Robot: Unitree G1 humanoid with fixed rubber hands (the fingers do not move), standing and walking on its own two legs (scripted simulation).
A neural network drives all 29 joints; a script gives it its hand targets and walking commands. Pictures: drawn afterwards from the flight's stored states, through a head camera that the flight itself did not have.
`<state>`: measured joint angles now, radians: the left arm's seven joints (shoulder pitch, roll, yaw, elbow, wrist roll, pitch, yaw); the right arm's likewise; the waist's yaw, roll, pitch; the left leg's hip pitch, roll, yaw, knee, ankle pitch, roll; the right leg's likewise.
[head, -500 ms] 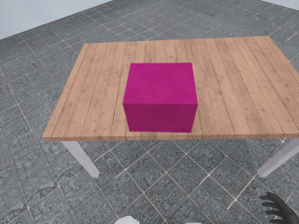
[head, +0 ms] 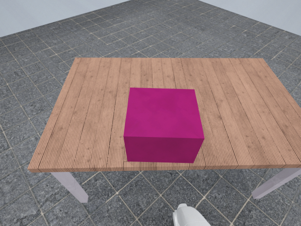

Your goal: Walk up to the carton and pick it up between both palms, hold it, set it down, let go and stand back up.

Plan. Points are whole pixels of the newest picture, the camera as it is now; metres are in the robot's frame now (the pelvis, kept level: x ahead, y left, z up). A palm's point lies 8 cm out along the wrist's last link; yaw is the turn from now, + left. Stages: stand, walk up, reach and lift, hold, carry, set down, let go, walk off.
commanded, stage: walk up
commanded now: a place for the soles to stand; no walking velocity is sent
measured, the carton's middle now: (161, 125) +0.48 -0.03 -0.09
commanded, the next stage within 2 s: stand in 1.32 s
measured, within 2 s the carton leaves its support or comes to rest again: neither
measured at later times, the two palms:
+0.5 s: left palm out of the picture +0.14 +0.30 -0.10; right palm (282, 221) +0.14 -0.34 -0.09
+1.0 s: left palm out of the picture +0.15 +0.30 -0.11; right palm (276, 210) +0.17 -0.33 -0.09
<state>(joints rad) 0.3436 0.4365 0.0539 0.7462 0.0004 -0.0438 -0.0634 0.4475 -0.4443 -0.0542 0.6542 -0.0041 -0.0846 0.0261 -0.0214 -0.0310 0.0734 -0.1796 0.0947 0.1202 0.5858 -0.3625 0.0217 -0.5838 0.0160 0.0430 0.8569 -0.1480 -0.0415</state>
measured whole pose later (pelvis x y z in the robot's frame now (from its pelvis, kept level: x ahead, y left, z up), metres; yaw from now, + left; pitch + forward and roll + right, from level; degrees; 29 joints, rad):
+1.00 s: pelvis +0.06 -0.02 -0.02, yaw -1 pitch -1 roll +0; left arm 0.26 0.42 0.05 0.80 0.00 -0.03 -0.01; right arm 0.21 -0.44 -0.01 0.67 0.00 -0.02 0.01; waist -0.02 0.02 0.08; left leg -0.37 0.10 0.10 0.75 -0.37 0.01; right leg -0.42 0.04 0.05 0.71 -0.29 -0.01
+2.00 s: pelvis +0.07 -0.03 -0.01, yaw -1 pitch -4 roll +0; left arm 0.09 0.35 0.05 0.50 0.00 0.31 0.02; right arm 0.19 -0.41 -0.09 0.90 -0.06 -0.33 0.06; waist -0.01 -0.04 0.12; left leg -0.21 0.09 0.10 0.64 -0.35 -0.02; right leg -0.28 0.04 0.05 0.64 -0.29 -0.01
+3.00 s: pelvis +0.09 -0.02 +0.01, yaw -1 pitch -6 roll +0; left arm 0.19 0.32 0.03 0.61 -0.12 -0.37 -0.05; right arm 0.26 -0.19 0.03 0.71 0.13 -0.56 0.00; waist 0.01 -0.04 0.12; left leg -0.08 0.08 0.10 0.48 -0.29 -0.03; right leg -0.14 0.03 0.05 0.48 -0.24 -0.01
